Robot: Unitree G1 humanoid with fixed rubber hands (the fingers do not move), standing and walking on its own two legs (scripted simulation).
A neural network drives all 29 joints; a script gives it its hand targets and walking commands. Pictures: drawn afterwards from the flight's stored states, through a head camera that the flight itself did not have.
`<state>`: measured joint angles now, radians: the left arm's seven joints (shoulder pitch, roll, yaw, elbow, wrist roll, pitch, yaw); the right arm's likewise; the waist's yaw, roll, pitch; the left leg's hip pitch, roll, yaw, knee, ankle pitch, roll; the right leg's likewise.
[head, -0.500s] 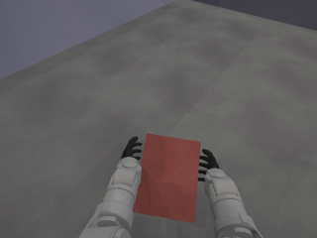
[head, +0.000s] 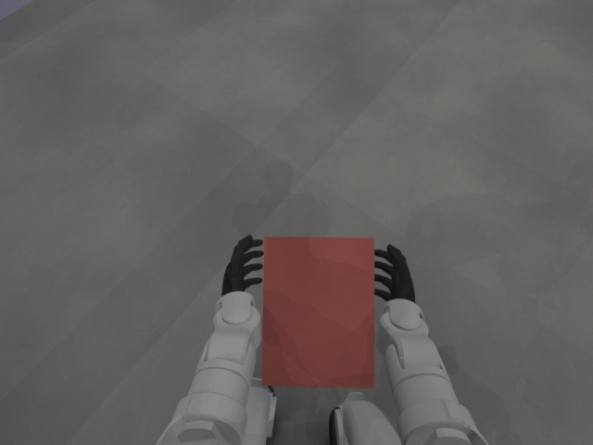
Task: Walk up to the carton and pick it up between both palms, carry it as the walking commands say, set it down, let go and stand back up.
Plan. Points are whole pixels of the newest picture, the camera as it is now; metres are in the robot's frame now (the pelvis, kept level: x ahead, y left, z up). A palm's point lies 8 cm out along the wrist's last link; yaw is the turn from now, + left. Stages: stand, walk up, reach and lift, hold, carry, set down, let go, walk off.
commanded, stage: set down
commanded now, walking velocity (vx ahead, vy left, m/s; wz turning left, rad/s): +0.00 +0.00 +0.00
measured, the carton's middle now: (316, 297) +0.35 +0.00 -0.17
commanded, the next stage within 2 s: none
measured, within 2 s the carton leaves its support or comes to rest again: neither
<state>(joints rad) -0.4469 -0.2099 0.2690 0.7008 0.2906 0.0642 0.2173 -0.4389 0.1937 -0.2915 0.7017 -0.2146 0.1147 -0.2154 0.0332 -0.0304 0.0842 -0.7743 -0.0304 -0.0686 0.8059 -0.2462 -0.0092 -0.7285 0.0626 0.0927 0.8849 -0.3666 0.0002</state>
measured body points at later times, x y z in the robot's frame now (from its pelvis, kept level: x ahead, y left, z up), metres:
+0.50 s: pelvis -0.02 +0.01 -0.06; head +0.20 +0.02 +0.33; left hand +0.35 +0.14 -0.16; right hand +0.36 -0.09 -0.17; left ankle +0.09 +0.14 -0.69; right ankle +0.04 -0.11 -0.69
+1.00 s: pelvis -0.03 +0.01 -0.13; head +0.23 +0.02 +0.24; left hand +0.39 +0.15 -0.24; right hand +0.40 -0.09 -0.26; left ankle +0.09 +0.14 -0.69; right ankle +0.04 -0.11 -0.69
